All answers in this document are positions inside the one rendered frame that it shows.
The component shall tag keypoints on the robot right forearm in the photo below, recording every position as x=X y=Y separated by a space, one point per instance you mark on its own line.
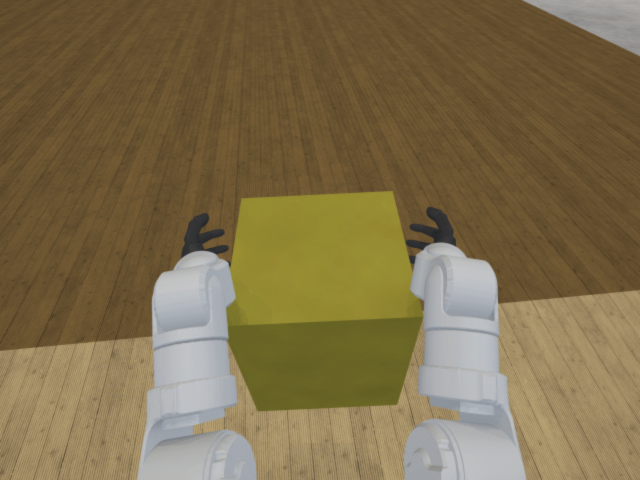
x=461 y=353

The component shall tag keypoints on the left robot hand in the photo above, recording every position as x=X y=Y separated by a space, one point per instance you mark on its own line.
x=194 y=241

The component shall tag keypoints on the right robot upper arm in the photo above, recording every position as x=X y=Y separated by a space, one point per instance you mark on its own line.
x=439 y=449

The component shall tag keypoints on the carton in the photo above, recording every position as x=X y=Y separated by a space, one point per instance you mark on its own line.
x=323 y=316

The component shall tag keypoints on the robot left forearm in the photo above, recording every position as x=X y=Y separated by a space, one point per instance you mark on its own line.
x=192 y=381

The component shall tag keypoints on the left robot upper arm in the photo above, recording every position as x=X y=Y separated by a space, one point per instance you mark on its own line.
x=218 y=455

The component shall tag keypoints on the right robot hand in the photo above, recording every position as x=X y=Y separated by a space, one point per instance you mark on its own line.
x=442 y=235

